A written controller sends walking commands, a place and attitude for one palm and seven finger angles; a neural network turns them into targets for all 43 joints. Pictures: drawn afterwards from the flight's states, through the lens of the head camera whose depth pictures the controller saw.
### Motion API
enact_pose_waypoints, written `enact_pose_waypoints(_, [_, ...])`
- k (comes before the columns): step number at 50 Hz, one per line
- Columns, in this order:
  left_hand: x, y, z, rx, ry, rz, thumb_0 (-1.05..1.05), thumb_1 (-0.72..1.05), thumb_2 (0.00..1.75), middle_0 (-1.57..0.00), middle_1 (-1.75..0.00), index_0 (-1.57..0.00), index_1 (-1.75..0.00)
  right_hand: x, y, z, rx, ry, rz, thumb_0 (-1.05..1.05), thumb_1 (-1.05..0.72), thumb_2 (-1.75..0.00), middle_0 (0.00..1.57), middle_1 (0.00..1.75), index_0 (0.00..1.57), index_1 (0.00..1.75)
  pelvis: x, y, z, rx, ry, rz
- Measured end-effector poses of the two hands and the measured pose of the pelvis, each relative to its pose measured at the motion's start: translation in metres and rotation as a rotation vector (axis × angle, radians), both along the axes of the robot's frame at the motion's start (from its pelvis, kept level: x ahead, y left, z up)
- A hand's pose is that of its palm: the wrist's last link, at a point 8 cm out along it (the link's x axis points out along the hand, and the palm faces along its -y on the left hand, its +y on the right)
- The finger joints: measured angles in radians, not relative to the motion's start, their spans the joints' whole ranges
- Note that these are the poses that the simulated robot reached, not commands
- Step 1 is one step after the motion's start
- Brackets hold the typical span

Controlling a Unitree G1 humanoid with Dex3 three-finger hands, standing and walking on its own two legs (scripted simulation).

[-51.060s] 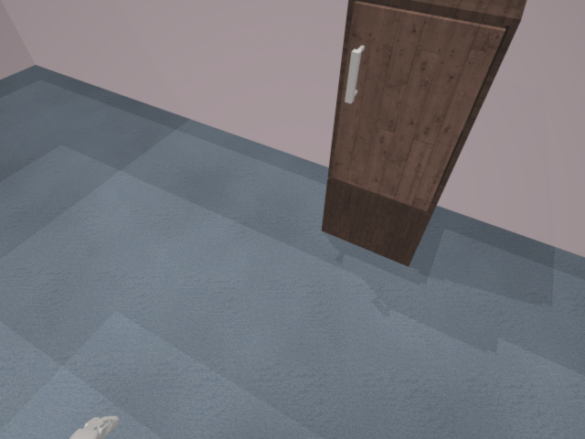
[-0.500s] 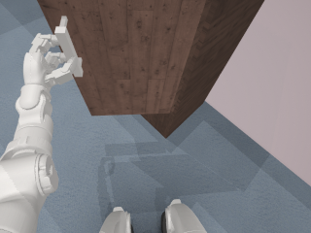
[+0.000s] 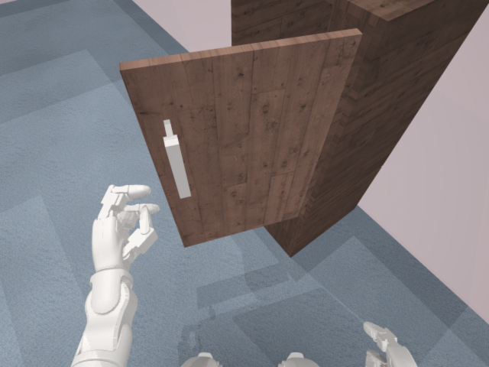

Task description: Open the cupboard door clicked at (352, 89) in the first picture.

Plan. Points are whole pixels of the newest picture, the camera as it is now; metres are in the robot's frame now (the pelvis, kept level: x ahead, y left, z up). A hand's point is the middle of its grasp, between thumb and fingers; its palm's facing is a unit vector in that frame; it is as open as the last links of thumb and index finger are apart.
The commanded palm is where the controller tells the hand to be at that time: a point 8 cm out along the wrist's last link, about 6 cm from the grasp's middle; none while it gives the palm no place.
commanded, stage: pull the door open along its arc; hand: left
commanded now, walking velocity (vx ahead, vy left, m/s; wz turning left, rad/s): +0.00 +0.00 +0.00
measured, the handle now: (176, 161) +0.44 +0.15 +0.06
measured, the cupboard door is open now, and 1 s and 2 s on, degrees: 71 71 71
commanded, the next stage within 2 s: open thumb and fingers to let go in 0.24 s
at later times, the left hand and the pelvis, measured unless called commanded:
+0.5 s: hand (185, 286) +0.23 +0.10 +0.06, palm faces +0.32 -0.95 +0.01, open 5.4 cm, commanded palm +0.19 +0.14 +0.05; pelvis -0.02 -0.03 -0.02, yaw +3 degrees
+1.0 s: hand (183, 283) +0.23 +0.10 +0.05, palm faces +0.31 -0.95 +0.01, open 14.1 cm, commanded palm +0.19 +0.15 +0.05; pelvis -0.01 -0.03 -0.01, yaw +2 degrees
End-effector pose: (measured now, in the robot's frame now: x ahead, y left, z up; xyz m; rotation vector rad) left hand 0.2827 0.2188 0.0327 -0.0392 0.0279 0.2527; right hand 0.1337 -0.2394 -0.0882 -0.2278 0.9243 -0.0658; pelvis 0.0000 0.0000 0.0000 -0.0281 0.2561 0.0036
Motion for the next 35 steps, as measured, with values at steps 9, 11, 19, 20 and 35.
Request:
enact_pose_waypoints(9, [-0.054, -0.049, 0.024, -0.041, -0.12, -0.066, 0.02, 0.89, 0.89, -0.39, -1.35, -0.4, -1.35, 0.058, 0.024, 0.013, 0.026, -0.207, 0.106, 0.01, -0.91, -0.9, 0.2, 0.3, 0.2, 0.3, -0.01, -0.008, -0.006, 0.0, -0.057, 0.037])
enact_pose_waypoints(11, [-0.062, -0.054, 0.023, -0.068, -0.094, 0.006, 0.02, 0.89, 0.89, -0.4, -1.35, -0.4, -1.35, 0.062, 0.03, 0.015, 0.047, -0.226, 0.127, 0.01, -0.91, -0.9, 0.2, 0.3, 0.2, 0.3, -0.011, -0.01, -0.006, 0.005, -0.063, 0.038])
enact_pose_waypoints(19, [-0.112, -0.074, 0.015, 0.032, 0.059, 0.094, 0.02, 0.9, 0.9, -0.4, -1.35, -0.4, -1.35, 0.055, 0.037, 0.016, 0.086, -0.239, 0.167, 0.01, -0.9, -0.9, 0.2, 0.3, 0.21, 0.3, -0.012, -0.021, -0.006, 0.015, -0.079, 0.046])
enact_pose_waypoints(20, [-0.112, -0.075, 0.016, 0.044, 0.04, 0.095, 0.02, 0.89, 0.9, -0.4, -1.35, -0.4, -1.35, 0.053, 0.035, 0.012, 0.08, -0.236, 0.169, 0.01, -0.9, -0.9, 0.2, 0.3, 0.21, 0.3, -0.014, -0.023, -0.008, 0.015, -0.079, 0.049])
enact_pose_waypoints(35, [-0.082, -0.078, 0.02, 0.029, 0.041, 0.063, 0.02, 0.22, 0.61, -0.35, -1.28, -0.36, -1.28, 0.003, -0.017, -0.011, 0.025, -0.102, 0.032, 0.01, -0.9, -0.9, 0.2, 0.3, 0.2, 0.3, -0.013, -0.036, -0.006, 0.034, -0.066, 0.028])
